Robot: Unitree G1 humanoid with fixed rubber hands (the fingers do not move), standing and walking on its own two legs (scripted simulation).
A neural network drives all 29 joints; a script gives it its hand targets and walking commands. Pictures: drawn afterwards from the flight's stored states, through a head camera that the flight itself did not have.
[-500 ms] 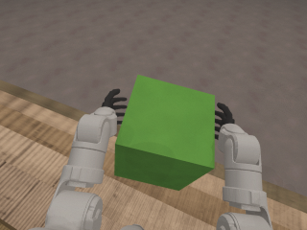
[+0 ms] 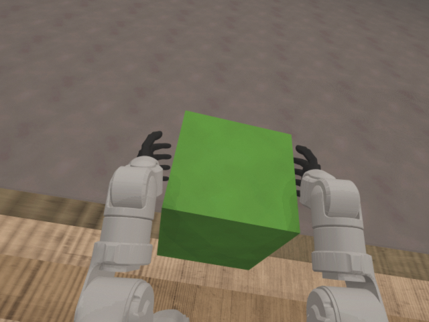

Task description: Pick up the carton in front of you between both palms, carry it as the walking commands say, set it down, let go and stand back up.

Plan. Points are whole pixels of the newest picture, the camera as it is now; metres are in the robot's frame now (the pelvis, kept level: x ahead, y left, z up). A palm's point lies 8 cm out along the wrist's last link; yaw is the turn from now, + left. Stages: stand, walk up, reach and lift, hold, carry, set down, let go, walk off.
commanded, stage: carry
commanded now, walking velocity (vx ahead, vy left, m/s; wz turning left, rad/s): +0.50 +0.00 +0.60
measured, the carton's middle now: (220, 198) +0.36 +0.02 +0.02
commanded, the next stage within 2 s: none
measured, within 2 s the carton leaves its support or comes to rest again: neither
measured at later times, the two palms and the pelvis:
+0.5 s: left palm (160, 128) +0.71 +0.23 -0.13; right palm (247, 141) +0.69 -0.07 -0.13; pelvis +0.36 +0.10 -0.21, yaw +6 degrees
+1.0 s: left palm (142, 114) +1.01 +0.39 -0.34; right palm (203, 110) +1.11 +0.11 -0.35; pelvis +0.73 +0.15 -0.42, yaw +13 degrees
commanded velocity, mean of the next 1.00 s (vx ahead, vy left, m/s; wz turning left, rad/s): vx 0.50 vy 0.00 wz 0.34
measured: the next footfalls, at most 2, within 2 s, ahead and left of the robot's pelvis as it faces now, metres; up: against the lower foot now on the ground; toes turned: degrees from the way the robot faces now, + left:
left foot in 0.32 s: +0.39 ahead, +0.13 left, -0.18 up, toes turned +1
right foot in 0.72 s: +0.64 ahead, +0.04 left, -0.35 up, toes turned +13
